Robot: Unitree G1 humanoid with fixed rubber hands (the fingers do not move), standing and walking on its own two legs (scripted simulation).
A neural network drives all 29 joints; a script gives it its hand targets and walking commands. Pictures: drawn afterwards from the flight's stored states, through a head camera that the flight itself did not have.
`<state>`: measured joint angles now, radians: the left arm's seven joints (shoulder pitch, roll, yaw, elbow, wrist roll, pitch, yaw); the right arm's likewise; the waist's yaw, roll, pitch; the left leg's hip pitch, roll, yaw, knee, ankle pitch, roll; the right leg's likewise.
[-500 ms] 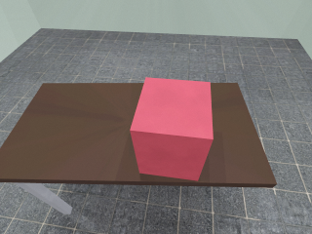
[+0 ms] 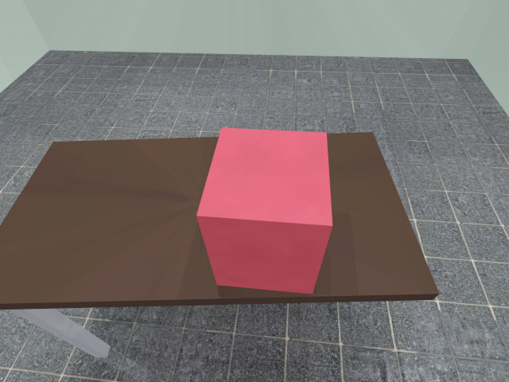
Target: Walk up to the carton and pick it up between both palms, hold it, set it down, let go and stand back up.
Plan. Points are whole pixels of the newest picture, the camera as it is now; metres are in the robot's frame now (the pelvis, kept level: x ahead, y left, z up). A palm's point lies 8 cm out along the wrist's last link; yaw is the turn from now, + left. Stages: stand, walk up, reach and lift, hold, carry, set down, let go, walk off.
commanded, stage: stand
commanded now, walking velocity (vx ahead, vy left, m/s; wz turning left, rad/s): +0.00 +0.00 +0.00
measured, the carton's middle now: (268, 213) +0.42 +0.01 -0.02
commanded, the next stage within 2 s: none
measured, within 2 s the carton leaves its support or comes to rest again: neither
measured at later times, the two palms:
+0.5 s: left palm out of the picture +0.02 +0.25 -0.13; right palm out of the picture +0.02 -0.22 -0.14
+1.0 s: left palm out of the picture +0.01 +0.25 -0.14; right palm out of the picture +0.03 -0.21 -0.14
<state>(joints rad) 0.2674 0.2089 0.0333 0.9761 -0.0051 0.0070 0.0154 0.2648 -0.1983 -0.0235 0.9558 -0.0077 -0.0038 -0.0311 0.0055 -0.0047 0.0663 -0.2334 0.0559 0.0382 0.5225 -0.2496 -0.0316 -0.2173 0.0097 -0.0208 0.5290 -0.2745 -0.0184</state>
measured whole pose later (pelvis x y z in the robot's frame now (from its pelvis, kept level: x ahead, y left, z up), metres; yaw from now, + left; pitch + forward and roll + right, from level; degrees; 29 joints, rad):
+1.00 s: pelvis +0.01 +0.02 +0.00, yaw +3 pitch -3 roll +0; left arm 0.29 0.18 0.00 1.03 0.00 0.00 0.04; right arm 0.26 -0.18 -0.01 1.05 0.00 0.00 -0.04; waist 0.00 0.01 0.08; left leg -0.19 0.01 0.00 0.48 -0.23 -0.01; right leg -0.14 -0.03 -0.04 0.46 -0.26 0.02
